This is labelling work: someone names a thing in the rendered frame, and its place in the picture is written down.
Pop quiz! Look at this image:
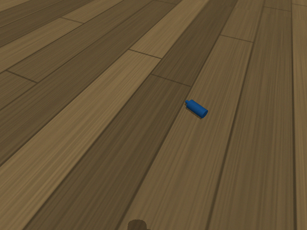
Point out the bottle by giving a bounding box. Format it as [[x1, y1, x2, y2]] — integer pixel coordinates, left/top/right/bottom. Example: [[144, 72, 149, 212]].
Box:
[[185, 100, 208, 118]]

